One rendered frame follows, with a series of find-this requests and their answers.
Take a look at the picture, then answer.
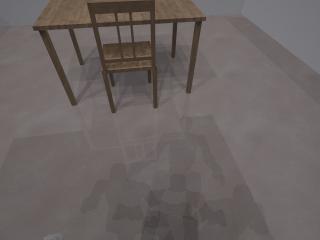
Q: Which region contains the chair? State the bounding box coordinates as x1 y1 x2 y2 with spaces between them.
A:
87 0 158 114

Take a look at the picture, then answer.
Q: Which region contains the table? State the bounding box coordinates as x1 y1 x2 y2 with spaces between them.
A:
32 0 206 106

